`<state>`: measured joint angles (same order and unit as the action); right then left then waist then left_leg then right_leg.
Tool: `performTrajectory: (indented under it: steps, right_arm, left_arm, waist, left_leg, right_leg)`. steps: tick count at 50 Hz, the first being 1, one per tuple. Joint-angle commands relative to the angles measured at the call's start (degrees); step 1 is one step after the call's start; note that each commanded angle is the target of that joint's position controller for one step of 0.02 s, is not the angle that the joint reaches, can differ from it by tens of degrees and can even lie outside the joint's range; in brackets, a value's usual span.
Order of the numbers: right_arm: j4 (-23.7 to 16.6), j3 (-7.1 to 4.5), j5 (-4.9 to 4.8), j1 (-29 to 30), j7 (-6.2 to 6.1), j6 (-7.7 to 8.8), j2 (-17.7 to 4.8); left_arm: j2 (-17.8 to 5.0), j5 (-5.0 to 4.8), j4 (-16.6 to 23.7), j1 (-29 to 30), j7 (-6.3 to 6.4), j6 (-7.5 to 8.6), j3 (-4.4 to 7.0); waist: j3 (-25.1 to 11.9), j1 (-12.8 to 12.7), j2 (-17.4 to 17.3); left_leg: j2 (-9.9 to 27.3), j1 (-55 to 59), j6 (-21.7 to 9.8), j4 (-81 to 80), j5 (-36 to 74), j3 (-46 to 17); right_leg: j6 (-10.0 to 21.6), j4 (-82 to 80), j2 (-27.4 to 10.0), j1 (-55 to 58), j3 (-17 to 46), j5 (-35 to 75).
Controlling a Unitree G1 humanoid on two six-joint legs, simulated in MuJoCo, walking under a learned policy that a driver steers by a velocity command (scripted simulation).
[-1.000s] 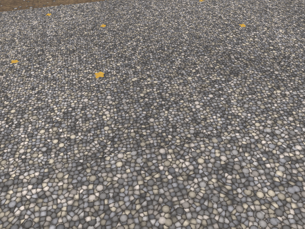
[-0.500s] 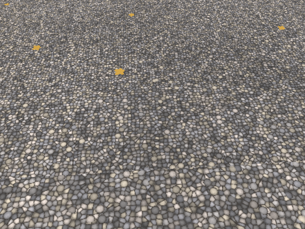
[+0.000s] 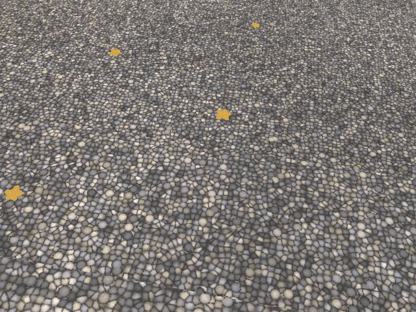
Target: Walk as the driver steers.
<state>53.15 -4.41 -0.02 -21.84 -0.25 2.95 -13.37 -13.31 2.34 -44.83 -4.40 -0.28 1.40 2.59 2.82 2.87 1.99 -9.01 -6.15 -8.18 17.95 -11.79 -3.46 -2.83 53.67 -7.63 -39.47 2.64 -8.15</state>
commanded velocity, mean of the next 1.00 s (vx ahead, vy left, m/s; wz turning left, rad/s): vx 0.24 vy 0.00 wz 0.42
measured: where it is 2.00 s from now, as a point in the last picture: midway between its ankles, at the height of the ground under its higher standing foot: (122, 275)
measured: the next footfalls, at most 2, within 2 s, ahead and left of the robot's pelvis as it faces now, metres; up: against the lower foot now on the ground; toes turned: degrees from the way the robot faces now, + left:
right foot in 0.20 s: +0.28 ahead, -0.11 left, +0.00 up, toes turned +10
left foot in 0.68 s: +0.11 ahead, +0.06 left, +0.00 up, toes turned +23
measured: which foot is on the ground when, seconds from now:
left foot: down 0.00-0.22, up 0.24-0.66, down 0.68-1.00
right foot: up 0.00-0.18, down 0.20-0.68, up 0.70-1.00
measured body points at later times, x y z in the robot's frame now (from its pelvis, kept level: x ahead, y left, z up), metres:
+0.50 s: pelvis +0.13 -0.05 -0.01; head +0.17 -0.06 +0.44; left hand +0.19 +0.24 -0.10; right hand +0.35 -0.28 -0.12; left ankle +0.08 +0.07 -0.65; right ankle +0.24 -0.11 -0.74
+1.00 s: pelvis +0.21 +0.00 +0.00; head +0.21 +0.03 +0.45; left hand +0.23 +0.30 -0.12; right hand +0.31 -0.25 -0.12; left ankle +0.07 +0.04 -0.74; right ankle +0.38 -0.07 -0.69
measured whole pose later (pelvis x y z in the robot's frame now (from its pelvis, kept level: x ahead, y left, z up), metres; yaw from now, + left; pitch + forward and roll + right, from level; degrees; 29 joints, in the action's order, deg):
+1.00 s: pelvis +0.21 +0.00 +0.00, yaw +24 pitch +1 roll +0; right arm 46.7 -1.5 0.8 -27.0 0.4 2.6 -14.6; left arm -16.7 2.0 -41.2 -12.0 -4.1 -1.7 3.8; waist -0.9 2.5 3.0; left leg -3.4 3.4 -3.7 11.2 -15.6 -1.0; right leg -1.3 44.4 -2.6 -34.5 -1.4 -4.9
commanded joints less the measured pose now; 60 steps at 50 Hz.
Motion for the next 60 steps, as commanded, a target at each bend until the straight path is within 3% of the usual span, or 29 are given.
performTrajectory:
  steps: [1, 6, 9, 10, 11, 12, 13, 14, 15, 17, 20, 24, 27, 31, 33, 34, 35, 36, 37, 39, 42, 49, 52, 54, 56, 57, 58, 59, 60]
  right_arm:
    - [-3.2, -1.55, -0.09, -4.4, -0.46, -0.24, -8.3]
    - [-5.4, -1.62, 0.98, -6.0, -1.49, -2.15, -8.5]
    - [-9.2, -2.07, 0.83, 1.1, -1.65, -2.06, -10.4]
    - [-10.9, -1.88, -0.17, 3.8, -1.12, -1.42, -10.0]
    - [-13.6, -0.79, -1.24, 0.6, -1.04, -1.18, -5.3]
    - [-13.6, -1.72, -1.69, -9.6, -1.51, -2.25, -8.1]
    - [-10.6, -2.16, 0.8, -9.6, -1.68, -3.58, -10.9]
    - [-11.2, -2.13, 1.59, -3.8, -0.99, -4.31, -10.5]
    - [-12.1, -1.98, 1.31, -0.9, -0.47, -4.94, -9.4]
    - [-12.8, -1.47, 1.16, -0.3, 0.57, -6.78, -8.1]
    - [-14.0, -1.59, 0.55, 1.0, 0.86, -7.6, -8.6]
    - [-16.6, -1.01, 0.88, 6.2, 1.58, -8.66, -8.5]
    - [-18.5, 0.03, 1.41, 8.9, 3.16, -8.46, -7.6]
    - [-17.6, 0.92, 0.89, 6.0, 4.31, -7.16, -7.6]
    - [-14.0, 1.97, 1.01, -1.0, 4.04, -5.97, -5.2]
    - [-11.6, 2.03, 1.53, -5.3, 3.39, -5.27, -5.7]
    - [-12.9, 2.33, 2.22, -5.1, 2.89, -4.72, -7.9]
    - [-15.3, -0.39, 2.15, -1.7, 1.16, -4.76, -16.4]
    - [-14.6, -0.13, 2.24, 1.2, 0.04, -4.52, -14.6]
    - [-14.4, 0.71, 1.25, 4.7, 0.31, -2.54, -12.0]
    - [-12.5, 1.42, 0.52, 1.0, 0.47, -0.44, -9.2]
    - [-9.2, 0.88, 0.87, -5.2, 0.39, 0.72, -9.7]
    - [-8.1, 0.32, 1.26, -5.7, 0.03, 0.74, -11.0]
    - [-8.2, 0.08, 1.3, -3.0, -0.21, 0.81, -12.1]
    - [-7.8, 0.34, 0.71, -1.1, -0.54, 0.6, -11.7]
    - [-9.5, 1.28, 0.26, -1.9, -0.72, 0.61, -8.9]
    - [-9.7, 2.06, -0.31, -8.7, 0.17, 0.84, -3.9]
    - [-8.3, 0.77, 1.2, -4.5, 0.0, 0.59, -9.8]
    - [-9.2, 0.4, 0.7, -0.4, 0.33, 0.77, -10.6]
  left_arm:
    - [-3.5, -0.44, 4.9, 2.3, 0.21, 0.15, 0.38]
    - [-4.6, -1.24, 7.7, 6.0, 0.43, 0.92, -0.3]
    - [-7.6, -1.41, 6.0, -3.5, 1.19, 1.99, 0.29]
    - [-9.0, -1.01, 4.8, -10.7, 1.81, 3.07, 0.66]
    - [-13.2, -0.77, 5.5, -15.5, 2.45, 3.35, 1.05]
    - [-14.8, -2.57, 7.0, -11.8, 2.01, 1.89, 1.79]
    - [-9.6, -2.9, 8.7, -8.0, 1.67, 0.77, 0.93]
    - [-5.0, -2.46, 9.4, -5.2, 1.89, 0.26, -0.48]
    - [-3.9, -1.63, 9.5, -3.2, 2.16, -0.24, -1.03]
    - [-6.1, -0.95, 9.1, -3.0, 2.5, -0.2, -0.48]
    - [-7.0, -0.54, 9.2, -4.4, 2.16, 0.44, 0.01]
    - [-7.8, -0.58, 10.0, -4.7, 2.11, -0.41, 0.59]
    - [-10.1, -0.68, 10.1, -6.3, 1.36, -1.05, 1.53]
    - [-12.3, -0.53, 9.6, -7.8, 0.14, -2.54, 2.54]
    - [-10.7, -1.36, 9.5, -6.2, -0.31, -3.87, 2.26]
    - [-6.9, -1.43, 9.9, -4.9, -0.69, -3.88, 1.39]
    - [0.9, -1.36, 10.8, -6.9, -1.44, -3.49, -0.7]
    - [-5.6, -1.51, 13.5, -1.5, -1.4, -3.32, 0.78]
    - [-9.4, -1.74, 13.8, 0.4, -1.88, -2.67, 1.9]
    - [-9.7, -0.72, 9.7, -5.9, -2.64, -1.92, 2.3]
    - [-8.7, -0.45, 7.6, -7.1, -3.13, -2.23, 2.58]
    - [-5.7, -0.52, 10.5, 3.0, -3.98, -1.73, 1.24]
    - [-6.2, -0.24, 10.9, 2.7, -3.51, -1.02, 0.83]
    - [-7.1, -0.32, 9.7, -2.2, -2.9, -0.6, 1.12]
    - [-8.2, -0.48, 4.8, -17.9, -1.27, 0.4, 1.92]
    - [-12.4, 0.4, 3.6, -27.6, -0.39, 1.08, 2.69]
    - [-17.9, 0.08, 3.6, -27.9, -0.25, 1.16, 3.63]
    - [-14.2, -1.9, 3.2, -25.0, -0.61, 0.76, 2.99]
    - [-11.0, -1.75, 4.2, -19.3, -0.74, 0.69, 2.11]
  waist:
    - [-2.0, -0.1, -5.7]
    - [-3.0, 1.5, -7.8]
    - [-5.4, -4.2, -8.6]
    - [-9.2, -8.3, -5.9]
    - [-18.8, -7.4, 5.5]
    - [-28.3, -2.1, 15.9]
    - [-22.7, -1.0, 5.7]
    - [-14.5, -1.9, 0.9]
    - [-9.9, -1.1, 0.5]
    - [-6.4, -0.6, 5.6]
    - [-8.7, -0.2, 4.9]
    - [-7.2, -1.1, 5.9]
    - [-7.8, -2.3, 7.6]
    - [-7.1, -1.9, 7.8]
    - [-3.7, 1.9, 3.5]
    - [-0.3, 3.6, -5.2]
    - [-0.6, 1.3, -17.3]
    - [6.3, 2.8, -13.2]
    - [8.9, 0.7, -9.4]
    - [5.2, -3.2, -9.8]
    - [1.8, -2.9, -6.6]
    - [3.6, 1.3, -8.7]
    - [3.1, 0.7, -8.8]
    - [1.8, -2.0, -9.0]
    - [-6.3, -9.3, -4.8]
    - [-14.7, -12.2, 3.4]
    - [-18.1, -7.2, 15.6]
    - [-11.7, -8.0, 7.1]
    - [-4.9, -5.8, 3.1]
  left_leg:
    - [12.9, 1.5, -2.5, 1.8, 44.8, -9.2]
    - [12.7, 5.9, -1.3, 9.2, 45.9, -13.4]
    - [10.6, 2.4, 2.0, 17.9, 43.8, -16.6]
    - [8.2, -2.5, 3.8, 27.8, 37.3, -15.3]
    - [2.9, -11.5, 5.5, 45.3, -1.3, -7.6]
    - [-2.4, -18.6, 6.1, 57.4, -29.0, -3.3]
    - [2.4, -22.1, 6.5, 61.9, -23.8, -4.0]
    - [3.5, -23.5, 7.4, 61.8, -20.1, -2.4]
    - [5.0, -23.8, 8.3, 59.6, -17.7, -1.7]
    - [5.8, -21.5, 9.7, 58.2, -14.1, -0.1]
    - [5.3, -21.3, 10.0, 58.1, -11.9, 0.4]
    - [7.2, -23.5, 10.3, 50.7, -9.3, 2.1]
    - [8.1, -19.1, 9.2, 38.6, -11.1, 4.3]
    - [6.0, -4.7, 4.5, 22.1, -16.5, 8.2]
    - [4.9, 6.6, 1.4, 6.5, -9.1, 10.3]
    - [8.3, 10.5, 0.9, -2.1, -16.4, 2.4]
    - [25.4, 12.3, 0.1, -6.8, -31.6, -20.9]
    - [31.0, 1.1, -5.5, -14.9, -40.3, -33.5]
    - [28.3, -1.5, -5.2, -16.2, -36.9, -29.3]
    - [21.9, 1.0, -2.4, -15.0, -21.6, -18.1]
    - [19.4, 4.2, -2.2, -13.8, -11.0, -11.5]
    - [18.4, 5.4, -3.2, -10.5, 9.5, -4.9]
    - [20.4, 8.5, -3.5, -6.2, 21.7, -4.4]
    - [20.4, 6.2, -2.1, -2.3, 32.4, -3.4]
    - [17.0, 3.4, -0.5, 17.8, 43.5, 0.8]
    - [14.1, -7.3, 0.9, 37.0, 23.8, 2.7]
    - [2.5, -27.2, 3.3, 53.3, -17.9, 2.6]
    - [4.5, -32.4, 2.2, 57.9, -15.8, -3.5]
    - [7.4, -33.0, 2.0, 58.5, -10.8, -3.2]
  right_leg:
    - [-0.1, -4.4, 4.5, 1.1, -3.7, 4.4]
    - [2.1, -15.0, 9.0, 4.8, -2.9, 3.2]
    - [4.8, -26.2, 10.4, 20.1, -1.1, 3.6]
    - [6.5, -31.0, 5.7, 32.0, 1.7, 15.3]
    - [9.9, -26.0, -12.4, 47.2, 15.1, 43.3]
    - [19.4, -26.3, -22.1, 52.0, 31.9, 51.0]
    - [19.6, -28.5, -19.5, 44.8, 29.8, 37.0]
    - [18.2, -30.8, -15.0, 37.4, 21.6, 27.4]
    - [16.0, -33.7, -11.6, 32.2, 15.9, 21.4]
    - [14.9, -36.5, -7.4, 25.3, 7.7, 20.3]
    - [15.8, -36.6, -7.6, 24.9, 3.5, 21.4]
    - [15.5, -40.1, -8.3, 24.4, 1.2, 1.5]
    - [13.8, -43.6, -8.6, 22.7, 1.1, -18.0]
    - [11.7, -45.1, -8.9, 16.9, 0.0, -25.9]
    - [8.1, -40.8, -5.3, 9.9, -4.3, -30.2]
    - [5.1, -28.7, -0.4, 3.5, -9.5, -29.6]
    - [3.0, -7.0, 3.8, -5.9, -11.4, -31.1]
    - [2.3, -4.8, 6.4, -14.4, -5.2, -18.4]
    - [2.3, -2.9, 4.1, -11.9, -1.1, -11.1]
    - [1.5, -2.4, 4.7, -6.9, -2.0, -4.0]
    - [1.4, 0.8, 4.5, -4.4, -3.5, 0.4]
    - [1.6, -11.5, 6.4, 0.8, -6.0, 3.5]
    - [3.9, -13.8, 6.7, 3.8, -5.8, -1.8]
    - [6.0, -17.9, 9.0, 13.7, -6.8, -5.6]
    - [8.6, -25.5, 11.3, 32.4, -6.9, -3.2]
    - [11.3, -29.6, -2.6, 47.2, 9.3, -13.3]
    - [17.8, -34.7, -15.4, 57.8, 37.5, -14.9]
    - [19.5, -37.2, -13.4, 50.9, 38.3, -14.1]
    - [19.5, -37.3, -12.4, 43.4, 29.2, -9.7]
